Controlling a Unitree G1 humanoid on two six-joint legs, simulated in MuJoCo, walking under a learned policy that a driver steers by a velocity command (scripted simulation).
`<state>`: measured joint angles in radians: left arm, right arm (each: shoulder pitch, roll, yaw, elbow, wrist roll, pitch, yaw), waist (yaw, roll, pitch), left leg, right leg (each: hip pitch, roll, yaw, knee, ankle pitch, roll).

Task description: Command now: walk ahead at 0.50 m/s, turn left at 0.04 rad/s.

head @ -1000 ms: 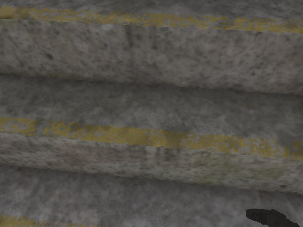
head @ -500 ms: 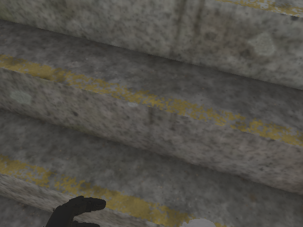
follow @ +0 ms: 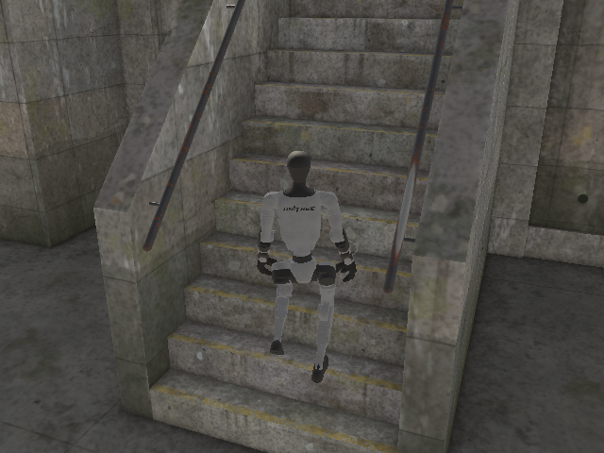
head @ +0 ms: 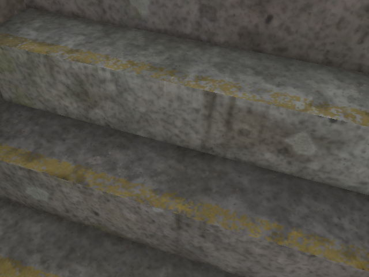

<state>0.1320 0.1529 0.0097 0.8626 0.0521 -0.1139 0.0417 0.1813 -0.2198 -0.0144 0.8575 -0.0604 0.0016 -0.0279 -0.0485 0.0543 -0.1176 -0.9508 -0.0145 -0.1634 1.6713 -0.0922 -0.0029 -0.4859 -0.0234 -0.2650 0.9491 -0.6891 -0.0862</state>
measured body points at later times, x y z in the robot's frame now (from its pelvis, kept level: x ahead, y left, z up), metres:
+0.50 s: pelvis +0.17 +0.18 +0.04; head +0.19 +0.21 +0.49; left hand +0.27 +0.40 -0.11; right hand +0.19 -0.07 -0.09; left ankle +0.17 +0.26 -0.67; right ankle +0.14 +0.00 -0.31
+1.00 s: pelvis +0.35 +0.21 +0.18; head +0.33 +0.24 +0.63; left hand +0.56 +0.41 +0.06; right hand +0.42 -0.09 +0.10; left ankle +0.27 +0.31 -0.40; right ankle +0.33 +0.11 -0.45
